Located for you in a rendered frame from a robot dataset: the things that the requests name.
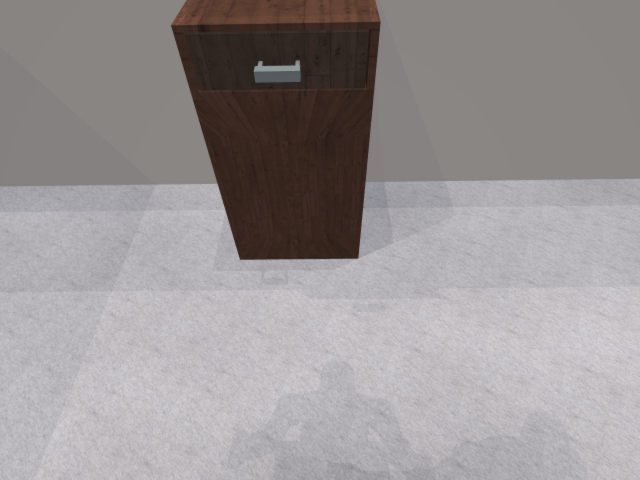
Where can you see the drawer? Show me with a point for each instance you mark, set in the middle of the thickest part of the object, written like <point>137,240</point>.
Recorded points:
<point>328,58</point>

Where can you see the handle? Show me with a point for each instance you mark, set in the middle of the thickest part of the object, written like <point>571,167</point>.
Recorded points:
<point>277,73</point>

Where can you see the cabinet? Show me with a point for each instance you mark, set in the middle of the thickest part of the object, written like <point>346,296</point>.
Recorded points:
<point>290,163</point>

